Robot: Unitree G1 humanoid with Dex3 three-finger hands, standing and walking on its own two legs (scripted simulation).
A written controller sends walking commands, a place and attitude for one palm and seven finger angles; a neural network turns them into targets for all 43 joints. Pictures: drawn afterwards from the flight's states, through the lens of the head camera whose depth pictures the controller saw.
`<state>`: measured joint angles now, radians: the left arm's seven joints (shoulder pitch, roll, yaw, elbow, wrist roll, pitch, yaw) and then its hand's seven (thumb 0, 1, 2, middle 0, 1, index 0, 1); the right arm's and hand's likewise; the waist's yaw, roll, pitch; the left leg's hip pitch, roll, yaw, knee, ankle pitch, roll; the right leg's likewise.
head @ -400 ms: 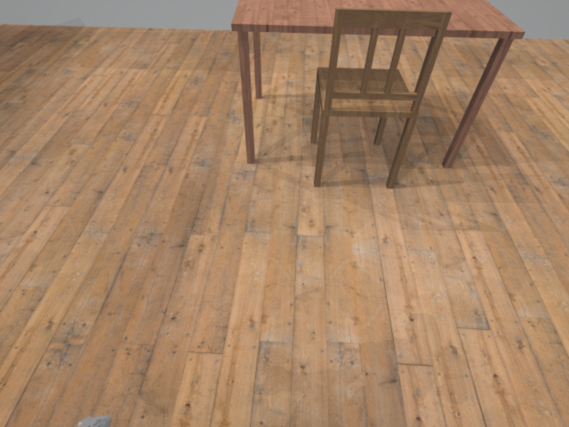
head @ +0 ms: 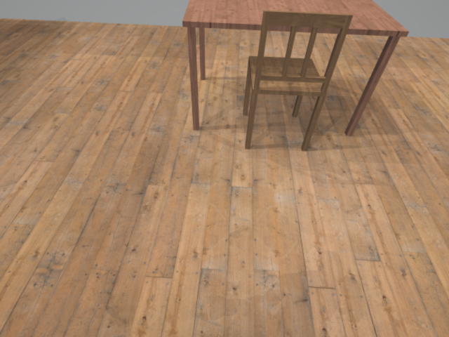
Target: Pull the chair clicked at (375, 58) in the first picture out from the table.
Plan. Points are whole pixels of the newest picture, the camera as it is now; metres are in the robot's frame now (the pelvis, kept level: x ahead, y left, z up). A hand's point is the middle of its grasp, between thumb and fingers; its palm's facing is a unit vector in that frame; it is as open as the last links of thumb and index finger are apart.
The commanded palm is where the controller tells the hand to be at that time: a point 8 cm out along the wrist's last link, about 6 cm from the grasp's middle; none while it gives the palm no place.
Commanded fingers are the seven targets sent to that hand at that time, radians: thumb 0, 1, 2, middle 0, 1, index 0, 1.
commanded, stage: stand and wait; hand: left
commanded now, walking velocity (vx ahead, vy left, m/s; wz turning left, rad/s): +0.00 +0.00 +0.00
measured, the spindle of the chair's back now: (288, 52) +1.42 -0.24 -0.11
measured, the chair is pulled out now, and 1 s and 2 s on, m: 0.00 0.00 0.00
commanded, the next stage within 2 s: look at it before walking up in 0.42 s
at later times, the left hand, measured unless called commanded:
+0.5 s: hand out of the picture +0.06 +0.24 -0.15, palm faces -0.03 -0.94 -0.33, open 7.4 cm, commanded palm none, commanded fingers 0.00 0.90 0.90 -0.20 -0.30 -0.20 -0.30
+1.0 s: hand out of the picture +0.08 +0.23 -0.15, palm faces -0.03 -0.94 -0.33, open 7.4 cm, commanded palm none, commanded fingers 0.00 0.90 0.90 -0.20 -0.30 -0.20 -0.30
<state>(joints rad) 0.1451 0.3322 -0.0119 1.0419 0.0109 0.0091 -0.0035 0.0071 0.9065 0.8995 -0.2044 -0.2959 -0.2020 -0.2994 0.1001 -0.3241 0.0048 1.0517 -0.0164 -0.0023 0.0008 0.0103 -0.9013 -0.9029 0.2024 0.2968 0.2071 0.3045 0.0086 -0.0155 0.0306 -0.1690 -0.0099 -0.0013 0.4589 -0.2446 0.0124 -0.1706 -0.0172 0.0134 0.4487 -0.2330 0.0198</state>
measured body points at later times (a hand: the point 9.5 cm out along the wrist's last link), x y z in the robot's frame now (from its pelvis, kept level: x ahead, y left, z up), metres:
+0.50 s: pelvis -0.01 +0.00 +0.00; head -0.01 +0.00 +0.45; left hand +0.07 +0.29 -0.13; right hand +0.06 -0.30 -0.13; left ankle +0.00 +0.11 -0.74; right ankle +0.01 -0.13 -0.74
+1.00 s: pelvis +0.00 -0.01 +0.00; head +0.01 -0.01 +0.45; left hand +0.08 +0.28 -0.13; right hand +0.08 -0.31 -0.13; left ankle +0.00 +0.11 -0.74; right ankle +0.01 -0.13 -0.74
